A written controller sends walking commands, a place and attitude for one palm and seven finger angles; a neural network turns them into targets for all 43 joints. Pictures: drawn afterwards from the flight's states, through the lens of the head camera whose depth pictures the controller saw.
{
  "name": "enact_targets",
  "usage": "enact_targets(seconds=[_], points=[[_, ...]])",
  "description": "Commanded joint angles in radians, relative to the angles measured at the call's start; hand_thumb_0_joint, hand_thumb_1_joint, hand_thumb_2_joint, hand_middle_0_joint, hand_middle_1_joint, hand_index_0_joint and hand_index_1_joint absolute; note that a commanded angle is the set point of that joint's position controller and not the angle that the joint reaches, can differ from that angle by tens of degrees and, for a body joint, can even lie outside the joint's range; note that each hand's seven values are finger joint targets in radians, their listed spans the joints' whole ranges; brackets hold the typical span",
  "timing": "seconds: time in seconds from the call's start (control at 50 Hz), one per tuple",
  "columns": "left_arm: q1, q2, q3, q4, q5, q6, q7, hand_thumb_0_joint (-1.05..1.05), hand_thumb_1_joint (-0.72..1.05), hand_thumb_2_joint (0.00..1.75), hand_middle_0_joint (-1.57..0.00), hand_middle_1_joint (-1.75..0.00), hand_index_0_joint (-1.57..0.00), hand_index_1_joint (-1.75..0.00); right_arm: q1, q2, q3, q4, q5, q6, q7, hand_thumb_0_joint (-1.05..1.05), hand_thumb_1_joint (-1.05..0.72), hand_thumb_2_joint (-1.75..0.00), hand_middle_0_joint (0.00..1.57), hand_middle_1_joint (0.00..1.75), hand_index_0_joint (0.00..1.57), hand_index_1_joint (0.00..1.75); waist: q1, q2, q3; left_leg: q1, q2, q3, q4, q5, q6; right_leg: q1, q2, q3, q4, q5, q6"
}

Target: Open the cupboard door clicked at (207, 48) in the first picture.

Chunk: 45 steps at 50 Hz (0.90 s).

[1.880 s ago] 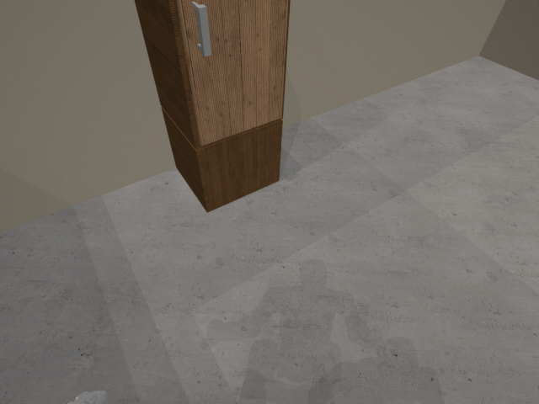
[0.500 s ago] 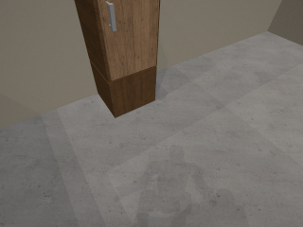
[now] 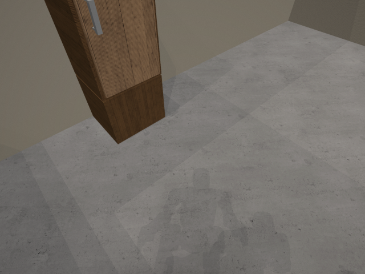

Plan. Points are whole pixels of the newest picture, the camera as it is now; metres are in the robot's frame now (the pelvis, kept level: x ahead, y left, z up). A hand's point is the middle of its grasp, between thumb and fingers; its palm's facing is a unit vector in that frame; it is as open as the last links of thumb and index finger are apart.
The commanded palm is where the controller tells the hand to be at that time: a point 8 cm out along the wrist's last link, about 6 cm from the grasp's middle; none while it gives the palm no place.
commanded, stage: walk to a spot facing it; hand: left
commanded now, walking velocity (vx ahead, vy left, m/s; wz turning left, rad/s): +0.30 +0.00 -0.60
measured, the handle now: (92, 16) +1.04 +0.48 +0.11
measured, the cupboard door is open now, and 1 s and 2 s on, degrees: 0 0 0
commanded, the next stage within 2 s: turn to face it in 1.80 s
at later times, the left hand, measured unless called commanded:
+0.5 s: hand out of the picture +0.10 +0.24 -0.17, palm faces -0.10 -0.98 -0.18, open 7.4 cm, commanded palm none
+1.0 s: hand (189, 152) +0.53 +0.02 -0.15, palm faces -0.63 -0.76 -0.17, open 7.4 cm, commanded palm none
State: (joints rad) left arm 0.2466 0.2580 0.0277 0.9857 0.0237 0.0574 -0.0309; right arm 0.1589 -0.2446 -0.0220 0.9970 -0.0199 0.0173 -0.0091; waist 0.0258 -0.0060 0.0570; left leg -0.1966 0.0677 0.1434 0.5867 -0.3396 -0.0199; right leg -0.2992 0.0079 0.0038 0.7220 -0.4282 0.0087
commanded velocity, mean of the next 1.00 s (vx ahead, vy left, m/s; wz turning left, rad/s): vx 0.33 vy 0.00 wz -0.54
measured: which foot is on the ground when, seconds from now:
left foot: down 0.00-0.02, up 0.04-0.46, down 0.48-1.00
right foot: down 0.00-0.48, up 0.50-1.00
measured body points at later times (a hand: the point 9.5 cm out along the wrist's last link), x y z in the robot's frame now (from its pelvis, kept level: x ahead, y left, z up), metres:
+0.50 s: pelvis +0.12 +0.04 +0.00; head +0.14 +0.06 +0.45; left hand +0.11 +0.29 -0.16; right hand +0.21 -0.23 -0.11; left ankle +0.20 +0.15 -0.73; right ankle +0.01 -0.09 -0.72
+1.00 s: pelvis +0.29 -0.02 +0.00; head +0.33 -0.05 +0.44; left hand +0.56 +0.06 -0.13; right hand +0.05 -0.14 -0.13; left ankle +0.21 +0.15 -0.72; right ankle +0.33 -0.16 -0.72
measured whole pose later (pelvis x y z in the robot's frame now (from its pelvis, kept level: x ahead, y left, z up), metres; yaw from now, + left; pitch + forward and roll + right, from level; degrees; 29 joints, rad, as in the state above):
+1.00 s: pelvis +0.29 -0.02 +0.00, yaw -33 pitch +0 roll +0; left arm 0.00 0.21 0.06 0.90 0.04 0.00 -0.06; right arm 0.52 -0.18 -0.04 1.10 -0.03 -0.05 -0.02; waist -0.09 -0.01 0.11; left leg 0.06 0.16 0.40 0.51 -0.48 -0.07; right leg -0.47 -0.03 -0.15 0.63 -0.22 -0.06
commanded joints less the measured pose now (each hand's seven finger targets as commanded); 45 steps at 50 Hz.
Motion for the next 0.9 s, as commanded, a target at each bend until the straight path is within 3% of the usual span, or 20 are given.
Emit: enact_targets(seconds=[0.0, 0.02, 0.04, 0.08, 0.12, 0.16, 0.32, 0.38, 0.42, 0.44, 0.46, 0.48, 0.5, 0.52, 0.54, 0.58, 0.6, 0.74, 0.84, 0.88], points=[[0.227, 0.227, 0.074, -0.033, 0.019, -0.058, 0.02, 0.0, 0.9, 0.9, -0.2, -0.3, -0.2, -0.3, -0.079, -0.102, -0.039, -0.134, 0.01, -0.008, 0.006, 0.0, -0.9, -0.9, 0.2, 0.3, 0.2, 0.3, 0.096, -0.385, 0.017, -0.536, -0.006, 0.037, 0.412, -0.352, -0.028, 0.288, -0.286, 0.502, -0.474, -0.176, -0.136], [0.273, 0.233, 0.073, -0.043, -0.004, -0.067, 0.037, 0.0, 0.9, 0.9, -0.2, -0.3, -0.2, -0.3, -0.177, -0.134, -0.038, -0.18, 0.002, -0.02, 0.01, 0.0, -0.9, -0.9, 0.2, 0.3, 0.2, 0.3, 0.13, -0.309, 0.079, -0.569, -0.005, -0.101, 0.528, -0.275, -0.016, 0.156, -0.375, 0.721, -0.624, -0.215, -0.214], [0.22, 0.218, 0.069, -0.052, -0.003, -0.074, 0.041, 0.0, 0.9, 0.9, -0.2, -0.3, -0.2, -0.3, -0.185, -0.132, -0.046, -0.178, 0.004, -0.027, 0.015, 0.0, -0.9, -0.9, 0.2, 0.3, 0.2, 0.3, 0.084, -0.165, 0.111, -0.556, 0.018, -0.163, 0.576, -0.161, -0.01, 0.106, -0.349, 0.715, -0.631, -0.261, -0.241], [0.117, 0.161, 0.057, -0.078, -0.001, -0.091, 0.038, 0.0, 0.9, 0.9, -0.2, -0.3, -0.2, -0.3, -0.101, -0.12, -0.054, -0.143, -0.004, -0.033, 0.023, 0.0, -0.9, -0.9, 0.2, 0.3, 0.2, 0.3, 0.009, -0.074, 0.081, -0.493, 0.049, -0.166, 0.545, -0.016, -0.021, 0.074, -0.286, 0.533, -0.579, -0.16, -0.216], [0.121, 0.131, 0.057, -0.072, -0.002, -0.107, 0.035, 0.0, 0.9, 0.9, -0.2, -0.3, -0.2, -0.3, -0.05, -0.091, -0.055, -0.119, -0.005, -0.037, 0.025, 0.0, -0.9, -0.9, 0.2, 0.3, 0.2, 0.3, -0.009, -0.071, 0.024, -0.441, 0.046, -0.141, 0.499, 0.061, -0.035, 0.108, -0.23, 0.409, -0.545, 0.036, -0.196], [0.162, 0.124, 0.058, -0.053, -0.004, -0.114, 0.033, 0.0, 0.9, 0.9, -0.2, -0.3, -0.2, -0.3, -0.04, -0.07, -0.054, -0.121, -0.003, -0.037, 0.024, 0.0, -0.9, -0.9, 0.2, 0.3, 0.2, 0.3, -0.006, -0.089, -0.004, -0.444, 0.042, -0.127, 0.464, 0.091, -0.045, 0.149, -0.21, 0.356, -0.523, 0.149, -0.192], [0.231, 0.113, 0.067, -0.016, 0.005, -0.111, 0.038, 0.0, 0.9, 0.9, -0.2, -0.3, -0.2, -0.3, -0.15, -0.034, -0.05, -0.181, 0.005, -0.06, 0.027, 0.0, -0.9, -0.9, 0.2, 0.3, 0.2, 0.3, 0.044, -0.12, 0.002, -0.41, 0.012, -0.103, 0.223, 0.065, -0.044, 0.202, -0.201, 0.379, -0.478, 0.232, -0.199], [0.182, 0.127, 0.076, -0.027, 0.006, -0.105, 0.04, 0.0, 0.9, 0.9, -0.2, -0.3, -0.2, -0.3, -0.113, -0.036, -0.05, -0.181, 0.012, -0.073, 0.022, 0.0, -0.9, -0.9, 0.2, 0.3, 0.2, 0.3, 0.021, -0.15, -0.01, -0.241, -0.017, -0.093, 0.069, 0.034, -0.028, 0.144, -0.19, 0.379, -0.414, 0.315, -0.184], [0.128, 0.117, 0.081, -0.04, 0.0, -0.1, 0.037, 0.0, 0.9, 0.9, -0.2, -0.3, -0.2, -0.3, 0.036, -0.065, -0.057, -0.134, 0.011, -0.084, 0.006, 0.0, -0.9, -0.9, 0.2, 0.3, 0.2, 0.3, -0.05, -0.1, -0.045, 0.061, -0.036, -0.079, -0.108, 0.099, -0.018, -0.018, -0.114, 0.327, -0.275, 0.302, -0.139], [0.12, 0.076, 0.079, -0.054, -0.007, -0.099, 0.029, 0.0, 0.9, 0.9, -0.2, -0.3, -0.2, -0.3, 0.176, -0.133, -0.073, -0.091, 0.008, -0.091, -0.012, 0.0, -0.9, -0.9, 0.2, 0.3, 0.2, 0.3, -0.107, 0.022, -0.117, 0.316, 0.066, -0.179, -0.172, 0.039, 0.008, -0.162, -0.037, 0.259, -0.08, 0.289, -0.104], [0.139, 0.012, 0.072, -0.074, -0.017, -0.099, 0.015, 0.0, 0.9, 0.9, -0.2, -0.3, -0.2, -0.3, 0.313, -0.255, -0.099, -0.061, -0.011, -0.094, -0.017, 0.0, -0.9, -0.9, 0.2, 0.3, 0.2, 0.3, -0.139, 0.336, -0.213, 0.469, 0.392, -0.56, -0.278, -0.083, 0.103, -0.362, 0.084, 0.09, 0.259, -0.11, -0.042], [0.11, 0.037, 0.076, -0.092, -0.008, -0.103, 0.012, 0.0, 0.9, 0.9, -0.2, -0.3, -0.2, -0.3, 0.31, -0.248, -0.088, -0.07, -0.006, -0.082, -0.013, 0.0, -0.9, -0.9, 0.2, 0.3, 0.2, 0.3, -0.13, 0.263, -0.162, 0.341, 0.484, -0.667, -0.375, -0.243, 0.164, -0.4, 0.034, 0.064, 0.429, -0.151, -0.034], [0.056, 0.037, 0.072, -0.095, 0.0, -0.098, 0.011, 0.0, 0.9, 0.9, -0.2, -0.3, -0.2, -0.3, 0.244, -0.201, -0.081, -0.085, -0.005, -0.08, -0.011, 0.0, -0.9, -0.9, 0.2, 0.3, 0.2, 0.3, -0.11, 0.191, -0.084, 0.186, 0.465, -0.637, -0.416, -0.359, 0.176, -0.414, -0.016, 0.053, 0.54, -0.102, -0.035], [0.012, 0.035, 0.08, -0.091, 0.006, -0.092, 0.0, 0.0, 0.9, 0.9, -0.2, -0.3, -0.2, -0.3, 0.187, -0.143, -0.067, -0.092, -0.006, -0.083, -0.011, 0.0, -0.9, -0.9, 0.2, 0.3, 0.2, 0.3, -0.088, 0.162, 0.025, 0.072, 0.408, -0.541, -0.441, -0.359, 0.156, -0.428, -0.057, 0.041, 0.574, -0.013, -0.03], [0.02, 0.028, 0.081, -0.089, 0.01, -0.083, -0.012, 0.0, 0.9, 0.9, -0.2, -0.3, -0.2, -0.3, 0.144, -0.098, -0.053, -0.096, -0.006, -0.09, -0.012, 0.0, -0.9, -0.9, 0.2, 0.3, 0.2, 0.3, -0.052, 0.149, 0.064, 0.016, 0.359, -0.421, -0.443, -0.273, 0.129, -0.414, -0.089, 0.03, 0.56, 0.056, -0.024], [0.054, -0.003, 0.077, -0.075, 0.014, -0.06, -0.023, 0.0, 0.9, 0.9, -0.2, -0.3, -0.2, -0.3, 0.119, -0.059, -0.042, -0.085, -0.004, -0.103, -0.016, 0.0, -0.9, -0.9, 0.2, 0.3, 0.2, 0.3, -0.009, 0.167, 0.058, -0.019, 0.281, -0.205, -0.421, -0.044, 0.093, -0.363, -0.106, 0.008, 0.529, 0.165, -0.006], [0.055, -0.007, 0.076, -0.075, 0.013, -0.056, -0.024, 0.0, 0.9, 0.9, -0.2, -0.3, -0.2, -0.3, 0.139, -0.052, -0.04, -0.077, -0.001, -0.11, -0.019, 0.0, -0.9, -0.9, 0.2, 0.3, 0.2, 0.3, -0.01, 0.158, 0.033, 0.003, 0.273, -0.164, -0.408, 0.037, 0.096, -0.354, -0.113, 0.001, 0.52, 0.19, 0.001], [-0.137, -0.03, 0.058, -0.141, 0.017, -0.038, -0.032, 0.0, 0.9, 0.9, -0.2, -0.3, -0.2, -0.3, 0.256, -0.059, -0.044, -0.016, -0.002, -0.116, -0.017, 0.0, -0.9, -0.9, 0.2, 0.3, 0.2, 0.3, -0.041, 0.109, 0.065, 0.154, 0.284, -0.006, -0.408, 0.273, 0.132, -0.466, -0.14, -0.051, 0.291, 0.3, 0.025], [-0.3, -0.043, 0.042, -0.172, 0.011, -0.05, -0.032, 0.0, 0.9, 0.9, -0.2, -0.3, -0.2, -0.3, 0.341, -0.067, -0.041, 0.028, -0.014, -0.104, -0.014, 0.0, -0.9, -0.9, 0.2, 0.3, 0.2, 0.3, -0.097, 0.115, 0.087, 0.215, 0.287, 0.081, -0.36, 0.463, 0.122, -0.369, -0.094, -0.123, 0.038, 0.268, -0.011], [-0.302, -0.035, 0.042, -0.168, 0.008, -0.054, -0.028, 0.0, 0.9, 0.9, -0.2, -0.3, -0.2, -0.3, 0.341, -0.081, -0.043, 0.035, -0.014, -0.098, -0.013, 0.0, -0.9, -0.9, 0.2, 0.3, 0.2, 0.3, -0.089, 0.148, 0.081, 0.238, 0.293, 0.117, -0.318, 0.583, 0.111, -0.31, -0.067, -0.145, -0.012, 0.239, -0.038]])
